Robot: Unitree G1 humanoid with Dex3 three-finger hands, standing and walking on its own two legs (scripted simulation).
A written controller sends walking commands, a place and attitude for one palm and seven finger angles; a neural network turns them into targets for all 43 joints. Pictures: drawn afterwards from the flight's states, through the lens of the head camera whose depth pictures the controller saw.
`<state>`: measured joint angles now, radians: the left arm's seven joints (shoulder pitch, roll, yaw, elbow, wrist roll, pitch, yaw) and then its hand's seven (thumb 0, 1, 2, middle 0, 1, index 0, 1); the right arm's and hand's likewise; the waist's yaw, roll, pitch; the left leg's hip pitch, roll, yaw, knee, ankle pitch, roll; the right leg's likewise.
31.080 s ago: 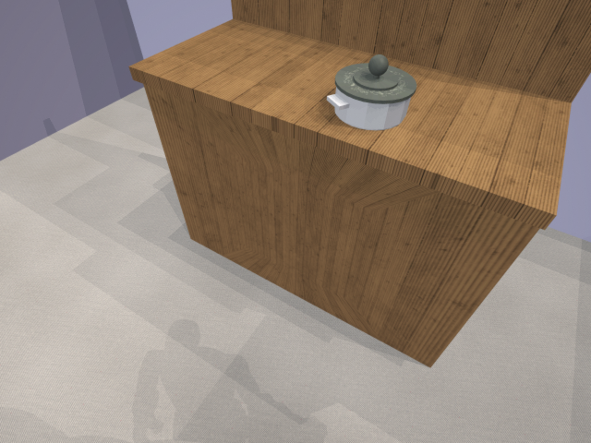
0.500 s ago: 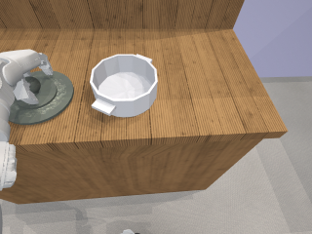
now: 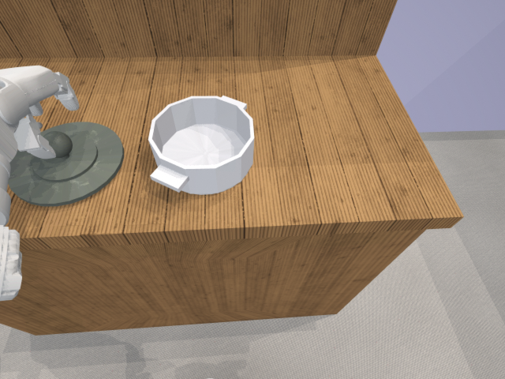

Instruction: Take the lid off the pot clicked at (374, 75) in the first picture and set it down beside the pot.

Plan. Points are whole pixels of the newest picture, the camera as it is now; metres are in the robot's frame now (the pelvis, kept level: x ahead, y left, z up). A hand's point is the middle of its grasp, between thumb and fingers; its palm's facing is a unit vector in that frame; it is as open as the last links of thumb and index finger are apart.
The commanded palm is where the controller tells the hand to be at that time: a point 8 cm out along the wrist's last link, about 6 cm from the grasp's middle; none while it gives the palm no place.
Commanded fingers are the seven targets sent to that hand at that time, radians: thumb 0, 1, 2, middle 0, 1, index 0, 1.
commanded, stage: raise the empty hand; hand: left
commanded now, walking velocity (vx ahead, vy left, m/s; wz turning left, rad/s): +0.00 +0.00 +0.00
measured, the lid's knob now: (57, 144) +0.48 +0.31 +0.09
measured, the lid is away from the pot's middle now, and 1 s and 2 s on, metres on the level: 0.24 0.24 0.24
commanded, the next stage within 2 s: draw the hand back to the body in 0.88 s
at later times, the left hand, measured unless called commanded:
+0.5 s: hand (9, 94) +0.46 +0.30 +0.21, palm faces -0.29 -0.08 -0.95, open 11.1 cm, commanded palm +0.47 +0.30 +0.27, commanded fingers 0.00 -0.10 0.83 -0.43 -0.70 -0.43 -0.70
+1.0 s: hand out of the picture +0.46 +0.30 +0.24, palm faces -0.28 -0.09 -0.96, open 11.1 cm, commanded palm +0.46 +0.30 +0.30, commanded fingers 0.00 -0.10 0.83 -0.43 -0.70 -0.43 -0.70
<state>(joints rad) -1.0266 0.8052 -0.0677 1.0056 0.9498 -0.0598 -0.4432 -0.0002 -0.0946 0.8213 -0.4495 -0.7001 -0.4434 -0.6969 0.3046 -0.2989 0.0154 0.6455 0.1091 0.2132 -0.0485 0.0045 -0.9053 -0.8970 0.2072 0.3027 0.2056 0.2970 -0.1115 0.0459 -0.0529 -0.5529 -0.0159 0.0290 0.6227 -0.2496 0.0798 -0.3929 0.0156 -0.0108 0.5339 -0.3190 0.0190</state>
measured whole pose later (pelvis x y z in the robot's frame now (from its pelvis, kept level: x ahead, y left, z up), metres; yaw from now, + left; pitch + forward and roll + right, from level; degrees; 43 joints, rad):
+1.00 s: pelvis +0.00 +0.00 +0.01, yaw +1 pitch +8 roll -2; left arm -1.23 0.83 -0.13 1.00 0.97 0.04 -0.56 0.00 -0.10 0.82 -0.45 -0.70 -0.44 -0.70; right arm 0.29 -0.30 0.02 0.65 0.11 0.20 -0.02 0.01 -0.91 -0.90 0.21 0.30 0.20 0.30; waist -0.11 0.04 -0.04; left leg -0.48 -0.03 0.02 0.54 -0.20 0.08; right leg -0.32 0.00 -0.02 0.46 -0.28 0.02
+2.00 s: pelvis +0.02 -0.05 +0.02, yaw -1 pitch -2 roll +0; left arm -0.32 0.49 0.41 0.12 -0.10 -0.07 0.07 0.00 0.20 0.84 -0.37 -0.57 -0.36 -0.57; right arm 0.22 -0.30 0.02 0.66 0.06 -0.02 -0.05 0.01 -0.90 -0.90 0.21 0.30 0.20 0.30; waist 0.00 0.05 0.01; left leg -0.18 0.02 0.04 0.43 -0.22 0.00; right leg -0.05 0.06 0.01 0.37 -0.29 -0.05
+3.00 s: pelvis +0.00 -0.03 +0.02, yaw -1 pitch -6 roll -1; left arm 0.30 0.36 0.39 -0.48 -0.14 -0.14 0.06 0.01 0.88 0.90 -0.21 -0.30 -0.20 -0.30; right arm 0.15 -0.22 0.03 0.65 0.02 -0.08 -0.05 0.01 -0.90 -0.90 0.21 0.30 0.20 0.30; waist 0.05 0.06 0.02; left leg -0.12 0.01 0.04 0.40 -0.18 0.03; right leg 0.03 0.04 0.01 0.31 -0.24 -0.02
